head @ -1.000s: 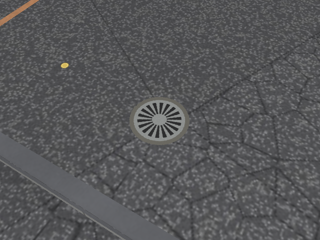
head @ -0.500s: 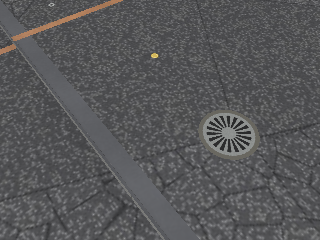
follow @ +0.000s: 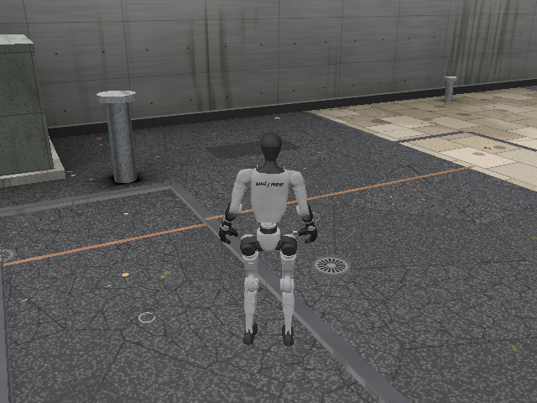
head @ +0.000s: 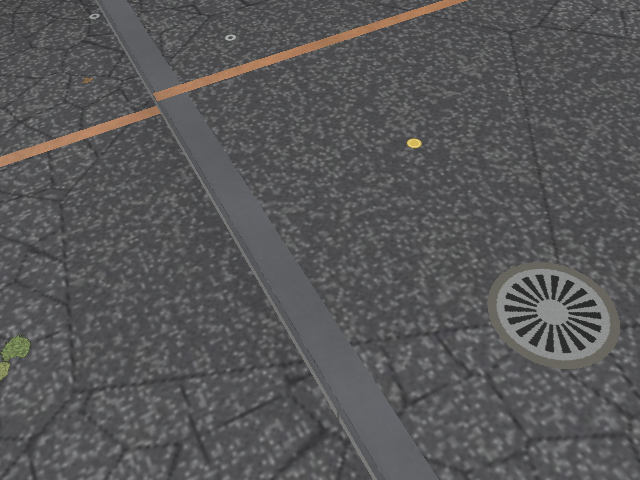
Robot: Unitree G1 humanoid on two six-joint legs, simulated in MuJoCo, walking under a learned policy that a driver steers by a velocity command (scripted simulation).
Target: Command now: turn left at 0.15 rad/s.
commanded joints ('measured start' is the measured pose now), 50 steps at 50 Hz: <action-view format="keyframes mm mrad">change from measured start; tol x4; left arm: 1 -71 138 26 -74 -9 -28 1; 22 2 81 3 -34 -14 -22 1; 46 62 72 -6 154 -19 -22 12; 50 125 171 23 183 -40 -13 31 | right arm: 1 -11 -110 -38 -61 -10 -4 -4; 31 71 -47 -33 58 5 -25 -20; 47 112 -25 -33 200 12 -22 -37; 50 58 -28 -33 178 29 -51 -34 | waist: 1 -17 -202 -72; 8 13 -44 -43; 13 16 -15 -47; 45 11 -43 -4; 50 48 -206 88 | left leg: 1 67 57 -18 -61 94 -16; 9 50 76 -50 -102 196 25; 45 116 70 -23 -121 246 -8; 47 101 33 20 -106 59 -5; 49 -49 -13 95 30 -156 3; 50 -136 1 124 117 -158 7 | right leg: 1 21 -179 203 -163 125 -89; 4 -4 -111 117 -134 12 -30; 15 43 -66 60 -59 97 -19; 45 25 -58 67 -119 89 -29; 46 34 -52 67 -138 -6 -33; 48 20 -68 122 -188 -324 -75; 50 38 -245 366 -322 -580 -188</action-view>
